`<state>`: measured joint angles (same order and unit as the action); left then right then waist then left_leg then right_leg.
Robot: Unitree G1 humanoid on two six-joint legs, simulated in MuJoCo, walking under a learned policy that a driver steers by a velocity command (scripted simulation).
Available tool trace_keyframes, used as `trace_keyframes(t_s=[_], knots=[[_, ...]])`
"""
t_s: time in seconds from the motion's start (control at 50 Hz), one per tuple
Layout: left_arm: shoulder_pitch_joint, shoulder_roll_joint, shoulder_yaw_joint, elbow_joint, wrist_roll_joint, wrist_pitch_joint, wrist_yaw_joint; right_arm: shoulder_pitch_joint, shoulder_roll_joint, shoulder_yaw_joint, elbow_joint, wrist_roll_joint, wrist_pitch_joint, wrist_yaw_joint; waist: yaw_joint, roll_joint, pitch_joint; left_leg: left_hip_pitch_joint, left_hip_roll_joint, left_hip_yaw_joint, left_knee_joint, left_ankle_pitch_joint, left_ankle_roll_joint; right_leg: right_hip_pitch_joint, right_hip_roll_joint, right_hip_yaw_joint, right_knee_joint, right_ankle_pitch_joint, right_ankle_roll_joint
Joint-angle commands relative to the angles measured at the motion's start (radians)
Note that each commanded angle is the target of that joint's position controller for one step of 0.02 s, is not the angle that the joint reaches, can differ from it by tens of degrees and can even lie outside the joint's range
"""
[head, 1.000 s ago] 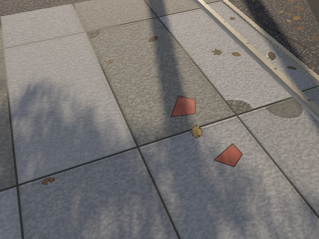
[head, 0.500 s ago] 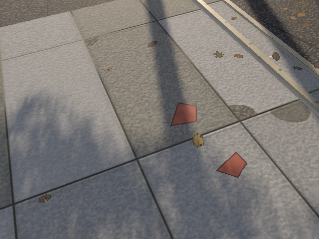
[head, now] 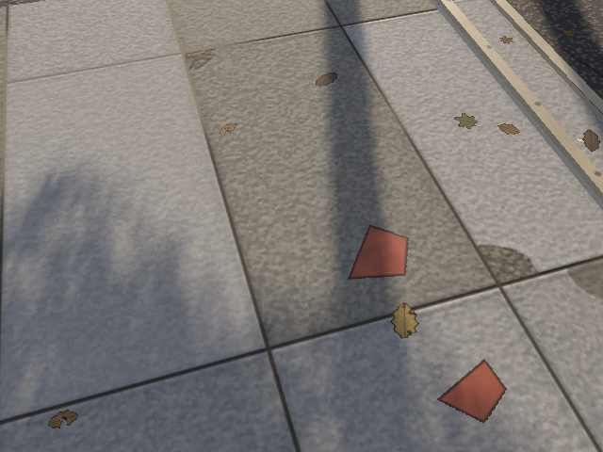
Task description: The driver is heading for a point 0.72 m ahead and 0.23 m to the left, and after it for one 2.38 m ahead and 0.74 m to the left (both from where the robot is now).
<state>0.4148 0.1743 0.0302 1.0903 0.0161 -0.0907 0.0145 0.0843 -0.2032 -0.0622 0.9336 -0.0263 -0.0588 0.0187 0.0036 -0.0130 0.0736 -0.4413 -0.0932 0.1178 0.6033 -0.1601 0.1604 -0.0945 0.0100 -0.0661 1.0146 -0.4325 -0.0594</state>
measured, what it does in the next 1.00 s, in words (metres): walks ahead, turning left: right foot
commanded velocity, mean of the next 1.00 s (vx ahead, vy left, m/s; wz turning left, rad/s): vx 0.50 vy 0.00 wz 0.55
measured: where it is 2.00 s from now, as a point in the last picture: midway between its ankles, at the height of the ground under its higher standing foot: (209, 342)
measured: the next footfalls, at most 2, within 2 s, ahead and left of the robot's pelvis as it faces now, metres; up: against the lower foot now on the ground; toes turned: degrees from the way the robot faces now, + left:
right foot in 0.48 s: +0.48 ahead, -0.08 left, +0.00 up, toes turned +18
left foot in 1.02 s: +0.62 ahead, +0.23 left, +0.00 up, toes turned +40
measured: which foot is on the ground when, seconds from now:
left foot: down 0.00-0.50, up 0.52-1.00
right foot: up 0.00-0.46, down 0.48-1.00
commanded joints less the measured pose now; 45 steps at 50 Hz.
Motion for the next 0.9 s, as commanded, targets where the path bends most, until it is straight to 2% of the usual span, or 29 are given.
trace_keyframes(t_s=[0.02, 0.04, 0.06, 0.08, 0.12, 0.16, 0.22, 0.28, 0.38, 0.42, 0.44, 0.46, 0.48, 0.5, 0.52, 0.54, 0.56, 0.58, 0.6, 0.62, 0.66, 0.7, 0.76, 0.82, 0.9], knots=[[-0.092, 0.139, 0.028, -0.143, 0.003, -0.036, -0.016, 0.190, -0.163, -0.046, 0.024, 0.019, 0.011, -0.003, -0.062, 0.017, -0.097, 0.489, 0.384, -0.667, -0.383, -0.154, 0.211, -0.599, -0.054, 0.120, 0.372, 0.127, -0.019], [-0.108, 0.127, 0.029, -0.148, 0.005, -0.037, -0.014, 0.160, -0.127, -0.035, 0.020, 0.016, 0.005, -0.006, -0.022, -0.038, -0.049, 0.376, 0.338, -0.581, -0.399, -0.038, 0.173, -0.543, -0.084, 0.120, 0.291, 0.160, -0.012], [-0.106, 0.119, 0.030, -0.158, 0.019, -0.023, -0.012, 0.155, -0.106, -0.027, 0.023, 0.018, -0.002, -0.013, 0.011, -0.038, -0.035, 0.294, 0.295, -0.513, -0.401, 0.072, 0.149, -0.486, -0.101, 0.123, 0.231, 0.158, 0.006], [-0.091, 0.101, 0.027, -0.161, 0.028, -0.005, -0.014, 0.161, -0.100, -0.022, 0.024, 0.018, -0.010, -0.016, 0.029, -0.022, -0.047, 0.253, 0.268, -0.461, -0.402, 0.134, 0.138, -0.441, -0.108, 0.123, 0.187, 0.150, 0.023], [-0.109, 0.087, 0.025, -0.184, 0.034, 0.024, -0.016, 0.208, -0.127, -0.026, 0.029, 0.021, -0.023, -0.020, 0.036, 0.001, -0.048, 0.216, 0.238, -0.412, -0.406, 0.209, 0.140, -0.435, -0.108, 0.100, 0.112, 0.149, 0.053], [-0.197, 0.094, 0.025, -0.227, 0.034, 0.037, -0.019, 0.246, -0.153, -0.030, 0.026, 0.024, -0.023, -0.022, 0.019, 0.023, -0.023, 0.201, 0.214, -0.394, -0.428, 0.189, 0.129, -0.483, -0.112, 0.080, 0.016, 0.219, 0.081], [-0.351, 0.108, 0.025, -0.291, 0.027, 0.043, -0.025, 0.318, -0.147, -0.029, 0.022, 0.025, -0.015, -0.019, -0.036, 0.049, -0.004, 0.257, 0.196, -0.405, -0.430, 0.218, 0.088, -0.558, -0.106, 0.068, -0.140, 0.350, 0.107], [-0.446, 0.111, 0.020, -0.334, 0.022, 0.042, -0.033, 0.382, -0.153, -0.032, 0.017, 0.022, -0.008, -0.022, -0.079, 0.065, -0.021, 0.355, 0.190, -0.416, -0.390, 0.294, 0.059, -0.591, -0.081, 0.070, -0.240, 0.421, 0.108], [-0.571, 0.121, 0.007, -0.409, 0.011, 0.029, -0.038, 0.432, -0.170, -0.037, -0.001, 0.006, 0.000, -0.035, -0.114, 0.089, -0.019, 0.481, 0.210, -0.466, -0.303, 0.428, 0.062, -0.585, -0.033, 0.071, -0.384, 0.383, 0.090], [-0.518, 0.144, 0.011, -0.412, 0.006, 0.019, -0.036, 0.391, -0.190, -0.043, -0.021, 0.004, -0.001, -0.043, -0.072, 0.104, -0.030, 0.460, 0.215, -0.484, -0.255, 0.478, 0.032, -0.454, -0.014, 0.083, -0.470, 0.344, 0.068], [-0.439, 0.164, 0.018, -0.394, 0.003, 0.013, -0.030, 0.351, -0.206, -0.047, -0.036, 0.004, -0.004, -0.042, -0.029, 0.109, -0.058, 0.417, 0.202, -0.477, -0.196, 0.565, 0.007, -0.315, 0.011, 0.077, -0.508, 0.304, 0.051], [-0.314, 0.194, 0.032, -0.358, 0.002, 0.004, -0.019, 0.330, -0.218, -0.050, -0.045, 0.007, -0.011, -0.035, 0.026, 0.087, -0.124, 0.388, 0.168, -0.462, -0.070, 0.634, -0.015, -0.143, 0.031, 0.066, -0.551, 0.306, 0.029], [-0.167, 0.238, 0.047, -0.331, 0.015, -0.010, -0.004, 0.312, -0.206, -0.048, -0.058, 0.018, -0.021, -0.023, 0.098, 0.038, -0.220, 0.283, 0.110, -0.422, 0.133, 0.529, -0.037, 0.089, -0.053, 0.134, -0.579, 0.304, -0.007], [-0.028, 0.327, 0.066, -0.336, 0.045, -0.009, 0.014, 0.347, -0.114, -0.026, -0.103, 0.050, -0.028, -0.019, 0.122, -0.110, -0.389, 0.082, 0.030, -0.318, 0.432, 0.116, -0.066, 0.361, -0.339, 0.431, -0.592, 0.154, -0.066], [-0.069, 0.357, 0.077, -0.334, 0.038, 0.009, 0.008, 0.428, -0.118, -0.026, -0.128, 0.055, -0.021, -0.023, 0.044, -0.307, -0.457, -0.124, -0.054, -0.238, 0.616, -0.401, -0.071, 0.421, -0.485, 0.841, -0.711, 0.142, -0.168], [-0.148, 0.258, 0.063, -0.353, 0.030, 0.020, 0.001, 0.416, -0.169, -0.032, -0.092, 0.022, -0.001, -0.032, 0.013, -0.132, -0.306, -0.194, 0.045, -0.239, 0.703, -0.319, -0.068, 0.284, -0.453, 0.764, -0.710, 0.029, -0.168], [-0.201, 0.171, 0.041, -0.361, 0.021, 0.019, -0.002, 0.338, -0.160, -0.030, -0.094, 0.007, 0.004, -0.021, 0.020, -0.015, -0.173, -0.193, 0.078, -0.225, 0.676, -0.233, -0.076, 0.142, -0.390, 0.591, -0.733, 0.058, -0.145], [-0.221, 0.143, 0.032, -0.353, 0.025, 0.017, -0.004, 0.303, -0.136, -0.027, -0.104, 0.006, 0.008, -0.012, 0.004, -0.006, -0.102, -0.173, 0.108, -0.218, 0.626, -0.190, -0.082, 0.044, -0.338, 0.458, -0.768, 0.153, -0.115], [-0.205, 0.140, 0.029, -0.337, 0.022, 0.010, -0.001, 0.279, -0.132, -0.029, -0.117, -0.009, 0.018, -0.001, -0.005, -0.051, -0.074, -0.158, 0.130, -0.212, 0.590, -0.175, -0.089, -0.007, -0.304, 0.370, -0.789, 0.236, -0.097], [-0.191, 0.142, 0.029, -0.323, 0.019, 0.002, -0.003, 0.282, -0.125, -0.027, -0.117, -0.014, 0.032, 0.009, -0.015, -0.074, -0.064, -0.140, 0.137, -0.200, 0.584, -0.165, -0.094, -0.036, -0.277, 0.298, -0.803, 0.310, -0.084], [-0.152, 0.151, 0.034, -0.304, 0.005, -0.018, -0.011, 0.256, -0.115, -0.025, -0.141, -0.011, 0.049, 0.022, -0.023, -0.085, -0.078, -0.159, 0.142, -0.187, 0.575, -0.134, -0.099, -0.029, -0.277, 0.224, -0.817, 0.448, -0.090], [-0.132, 0.162, 0.039, -0.293, 0.000, -0.027, -0.014, 0.190, -0.109, -0.020, -0.172, -0.012, 0.056, 0.033, -0.021, -0.077, -0.069, -0.222, 0.155, -0.179, 0.553, -0.077, -0.107, -0.011, -0.282, 0.157, -0.843, 0.494, -0.100], [-0.101, 0.161, 0.040, -0.276, 0.003, -0.026, -0.015, 0.082, -0.103, -0.011, -0.218, -0.010, 0.056, 0.046, -0.008, -0.071, -0.038, -0.273, 0.163, -0.152, 0.437, 0.030, -0.121, 0.001, -0.259, 0.051, -0.862, 0.541, -0.094], [-0.082, 0.175, 0.043, -0.265, 0.002, -0.023, -0.015, -0.021, -0.083, 0.005, -0.255, -0.006, 0.049, 0.059, 0.013, -0.074, -0.016, -0.214, 0.159, -0.099, 0.237, 0.144, -0.115, -0.002, -0.235, -0.042, -0.864, 0.560, -0.073], [-0.015, 0.214, 0.053, -0.239, 0.003, -0.009, -0.004, -0.123, -0.091, 0.012, -0.301, -0.013, 0.047, 0.068, 0.042, -0.070, 0.010, -0.170, 0.143, -0.029, 0.074, 0.089, -0.076, 0.098, -0.275, -0.096, -0.835, 0.641, -0.058]])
